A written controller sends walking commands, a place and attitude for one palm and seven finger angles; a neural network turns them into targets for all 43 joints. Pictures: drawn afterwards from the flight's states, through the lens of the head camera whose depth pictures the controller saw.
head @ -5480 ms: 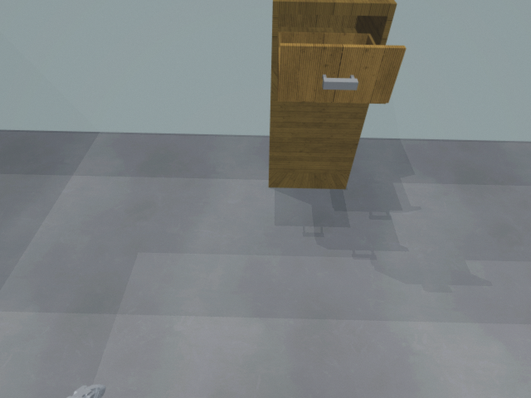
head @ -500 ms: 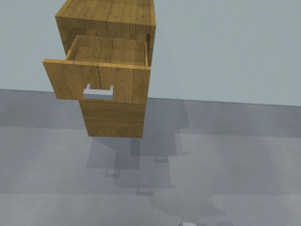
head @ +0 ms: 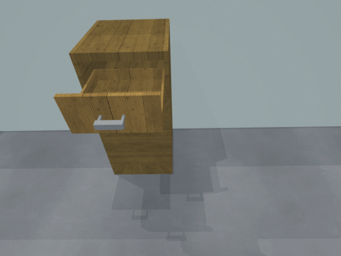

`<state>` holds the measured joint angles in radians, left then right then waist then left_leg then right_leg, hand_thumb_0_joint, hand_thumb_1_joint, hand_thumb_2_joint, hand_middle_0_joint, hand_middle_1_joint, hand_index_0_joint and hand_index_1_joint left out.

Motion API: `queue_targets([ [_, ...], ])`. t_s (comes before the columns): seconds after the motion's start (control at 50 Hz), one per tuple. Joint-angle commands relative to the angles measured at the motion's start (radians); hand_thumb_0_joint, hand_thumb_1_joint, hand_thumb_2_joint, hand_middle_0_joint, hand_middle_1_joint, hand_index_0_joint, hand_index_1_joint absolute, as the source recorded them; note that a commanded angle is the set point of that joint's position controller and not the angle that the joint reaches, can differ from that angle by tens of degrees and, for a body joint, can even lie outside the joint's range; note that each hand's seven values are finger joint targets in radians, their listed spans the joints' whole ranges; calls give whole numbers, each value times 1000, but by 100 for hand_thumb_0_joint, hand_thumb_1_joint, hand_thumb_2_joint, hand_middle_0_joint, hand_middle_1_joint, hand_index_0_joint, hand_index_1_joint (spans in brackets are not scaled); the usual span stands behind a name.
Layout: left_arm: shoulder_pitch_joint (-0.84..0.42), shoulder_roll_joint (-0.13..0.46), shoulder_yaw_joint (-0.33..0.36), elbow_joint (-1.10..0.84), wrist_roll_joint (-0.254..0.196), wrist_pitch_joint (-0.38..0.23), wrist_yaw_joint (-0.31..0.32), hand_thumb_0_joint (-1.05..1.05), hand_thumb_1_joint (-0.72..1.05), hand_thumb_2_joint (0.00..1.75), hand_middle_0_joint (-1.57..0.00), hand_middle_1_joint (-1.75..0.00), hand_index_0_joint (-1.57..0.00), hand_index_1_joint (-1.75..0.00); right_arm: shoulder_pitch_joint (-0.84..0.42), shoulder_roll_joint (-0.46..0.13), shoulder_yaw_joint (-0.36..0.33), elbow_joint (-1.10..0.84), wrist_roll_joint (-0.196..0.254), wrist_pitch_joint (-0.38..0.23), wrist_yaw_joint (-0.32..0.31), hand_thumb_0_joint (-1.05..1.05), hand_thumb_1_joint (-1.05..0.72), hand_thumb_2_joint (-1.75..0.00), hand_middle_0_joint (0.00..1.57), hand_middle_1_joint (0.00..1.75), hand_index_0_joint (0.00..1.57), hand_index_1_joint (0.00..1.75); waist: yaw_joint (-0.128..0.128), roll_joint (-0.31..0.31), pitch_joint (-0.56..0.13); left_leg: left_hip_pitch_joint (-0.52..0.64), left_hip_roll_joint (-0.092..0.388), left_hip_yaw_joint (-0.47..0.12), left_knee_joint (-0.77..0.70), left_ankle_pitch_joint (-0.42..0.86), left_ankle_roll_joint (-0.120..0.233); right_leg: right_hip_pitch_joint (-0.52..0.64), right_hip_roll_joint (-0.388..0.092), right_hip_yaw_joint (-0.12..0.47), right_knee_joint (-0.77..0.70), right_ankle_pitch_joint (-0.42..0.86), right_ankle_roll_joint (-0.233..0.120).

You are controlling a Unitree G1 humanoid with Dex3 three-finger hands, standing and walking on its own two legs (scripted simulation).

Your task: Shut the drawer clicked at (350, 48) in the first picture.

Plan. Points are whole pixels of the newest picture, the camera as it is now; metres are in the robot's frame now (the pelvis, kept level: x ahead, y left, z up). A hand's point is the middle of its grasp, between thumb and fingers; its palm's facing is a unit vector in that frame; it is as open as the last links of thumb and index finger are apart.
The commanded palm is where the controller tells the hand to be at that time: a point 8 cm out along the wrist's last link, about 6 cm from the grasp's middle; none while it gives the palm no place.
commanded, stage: take the last steps up to it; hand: left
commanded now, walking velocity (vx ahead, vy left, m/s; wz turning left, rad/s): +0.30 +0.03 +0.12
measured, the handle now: (110, 121) +0.57 +0.25 -0.01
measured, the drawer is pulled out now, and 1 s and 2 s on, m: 0.26 0.26 0.26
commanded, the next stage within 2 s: come to a stop and stand still in 0.56 s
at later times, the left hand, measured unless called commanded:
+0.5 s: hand out of the picture -0.01 +0.18 -0.18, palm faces +0.22 -0.97 -0.14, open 7.3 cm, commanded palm none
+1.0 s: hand (108, 210) +0.31 +0.23 -0.17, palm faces +0.05 -0.97 -0.24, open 7.3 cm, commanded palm none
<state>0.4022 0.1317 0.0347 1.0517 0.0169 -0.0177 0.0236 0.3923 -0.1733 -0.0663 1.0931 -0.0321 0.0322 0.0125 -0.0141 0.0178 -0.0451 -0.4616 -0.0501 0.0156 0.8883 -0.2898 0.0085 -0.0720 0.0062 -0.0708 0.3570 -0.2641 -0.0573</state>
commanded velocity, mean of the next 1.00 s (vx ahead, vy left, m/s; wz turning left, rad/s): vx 0.06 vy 0.02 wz -0.01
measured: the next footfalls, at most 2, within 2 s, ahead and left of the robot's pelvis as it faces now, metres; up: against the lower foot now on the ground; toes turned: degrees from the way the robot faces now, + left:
left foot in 0.42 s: +0.22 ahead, +0.17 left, +0.00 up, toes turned +12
right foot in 0.86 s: +0.35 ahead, -0.05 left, +0.00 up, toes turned -3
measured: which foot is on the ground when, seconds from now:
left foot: up 0.00-0.40, down 0.42-0.88, up 0.90-1.00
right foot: down 0.00-0.42, up 0.44-0.84, down 0.86-1.00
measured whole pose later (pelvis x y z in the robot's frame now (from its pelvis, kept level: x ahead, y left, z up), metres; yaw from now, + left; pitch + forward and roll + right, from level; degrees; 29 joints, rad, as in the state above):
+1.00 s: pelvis +0.22 +0.05 -0.02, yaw +3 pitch -2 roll +2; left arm 0.13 0.14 0.03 0.98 0.03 -0.01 0.03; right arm 0.28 -0.16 -0.06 1.07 0.00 0.05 -0.03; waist -0.03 0.02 0.12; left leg -0.32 0.00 0.05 0.95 -0.55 -0.04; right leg -0.36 -0.07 -0.10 0.59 -0.19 -0.04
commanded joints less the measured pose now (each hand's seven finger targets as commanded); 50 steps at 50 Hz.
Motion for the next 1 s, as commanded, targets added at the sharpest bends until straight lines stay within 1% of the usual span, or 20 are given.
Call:
queue_targets([
  [0.0,58,87,5,-9,-11,-52,4,0,90,90,-20,-30,-20,-30,-15,-50,-25,-50,5,-33,5,0,-90,-90,20,30,20,30,-8,-78,237,-207,88,-14,213,152,-22,-85,-238,150,-286,-79,-1],
  [0.18,238,59,-1,90,7,-78,9,0,90,90,-20,-30,-20,-30,-217,-24,-10,-105,6,-43,5,0,-90,-90,20,30,20,30,55,-135,251,-311,149,24,85,136,-34,75,-287,135,-207,280,-73],
  [0.3,286,84,7,127,16,-63,19,0,90,90,-20,-30,-20,-30,-355,11,15,-145,11,-68,13,0,-90,-90,20,30,20,30,90,-170,205,-154,103,119,-182,29,3,143,-282,81,-87,628,-76],
  [0.34,247,101,13,121,12,-63,20,0,90,90,-20,-30,-20,-30,-273,5,16,-121,14,-80,2,0,-90,-90,20,30,20,30,42,-176,141,38,42,158,-285,26,27,117,-259,34,46,854,-57],
  [0.36,224,112,16,119,6,-63,20,0,90,90,-20,-30,-20,-30,-146,-15,12,-83,11,-87,-9,0,-90,-90,20,30,20,30,-16,-170,60,211,13,171,-381,113,37,92,-223,0,195,901,-28],
  [0.38,224,100,15,114,-3,-64,19,0,90,90,-20,-30,-20,-30,-8,-70,1,-44,6,-93,-20,0,-90,-90,20,30,20,30,-72,-123,-39,477,86,110,-414,248,56,-49,-196,-10,383,718,0],
  [0.4,259,47,5,101,-14,-61,13,0,90,90,-20,-30,-20,-30,103,-190,-26,-23,1,-98,-32,0,-90,-90,20,30,20,30,-97,95,-175,760,354,-193,-360,480,144,-324,-81,-63,637,152,48],
  [0.42,224,23,-4,71,-19,-60,15,0,90,90,-20,-30,-20,-30,169,-232,-31,-11,17,-91,-41,0,-90,-90,20,30,20,30,-101,157,-241,801,524,-395,-453,734,234,-440,-25,10,879,-317,47],
  [0.44,177,48,11,60,-12,-50,22,0,90,90,-20,-30,-20,-30,101,-214,-27,-24,25,-86,-39,0,-90,-90,20,30,20,30,-74,40,-156,670,536,-305,-486,698,251,-454,-74,64,963,-300,25],
  [0.48,86,22,16,61,-3,-37,11,0,90,90,-20,-30,-20,-30,-41,-107,0,-44,20,-104,-44,0,-90,-90,20,30,20,30,-27,28,45,400,440,-171,-569,592,178,-469,-125,80,957,-149,48],
  [0.56,125,-3,22,61,6,1,-4,0,90,90,-20,-30,-20,-30,-90,-35,26,-42,23,-120,-41,0,-90,-90,20,30,20,30,45,109,111,210,335,23,-642,587,117,-380,-128,53,848,-39,73],
  [0.64,44,13,27,7,13,17,-10,0,90,90,-20,-30,-20,-30,-78,-41,14,-72,15,-118,-39,0,-90,-90,20,30,20,30,47,75,139,221,329,28,-676,514,152,-437,-140,46,706,28,85],
  [0.68,-21,16,18,-18,10,21,-6,0,90,90,-20,-30,-20,-30,-95,-48,17,-80,11,-109,-43,0,-90,-90,20,30,20,30,41,92,143,237,316,51,-630,667,147,-390,-131,34,533,46,91],
  [0.78,-68,68,13,-50,9,25,9,0,90,90,-20,-30,-20,-30,-97,-91,7,-65,11,-71,-53,0,-90,-90,20,30,20,30,34,127,105,312,295,44,-493,734,100,-229,-78,-8,244,89,81],
  [0.82,-47,125,22,-59,13,14,11,0,90,90,-20,-30,-20,-30,-82,-84,2,-63,18,-59,-53,0,-90,-90,20,30,20,30,52,74,89,298,242,46,-403,583,41,-141,-101,15,96,342,77],
  [0.84,-36,178,33,-59,16,7,16,0,90,90,-20,-30,-20,-30,-56,-65,-1,-66,22,-51,-52,0,-90,-90,20,30,20,30,46,-18,40,216,181,62,-323,369,2,-42,-186,133,143,698,36],
  [0.86,-41,225,41,-60,14,2,17,0,90,90,-20,-30,-20,-30,-19,-44,-5,-66,30,-39,-48,0,-90,-90,20,30,20,30,30,-125,2,142,104,93,-218,37,-29,8,-339,242,166,1016,-56],
  [0.88,-21,246,43,-59,6,3,15,0,90,90,-20,-30,-20,-30,-14,-34,-8,-69,33,-25,-51,0,-90,-90,20,30,20,30,41,-155,-39,132,60,83,-66,-272,-42,19,-430,254,116,1148,-150],
  [0.92,-60,228,50,-68,4,4,29,0,90,90,-20,-30,-20,-30,-52,-50,-11,-78,32,-1,-56,0,-90,-90,20,30,20,30,55,-232,-85,97,62,-18,173,-351,-45,-3,-428,283,79,1077,-207],
  [0.98,-159,208,50,-108,5,16,37,0,90,90,-20,-30,-20,-30,-52,-54,-19,-69,26,20,-45,0,-90,-90,20,30,20,30,28,-135,-56,55,65,-52,311,-235,-58,-89,-367,212,46,777,-162],
])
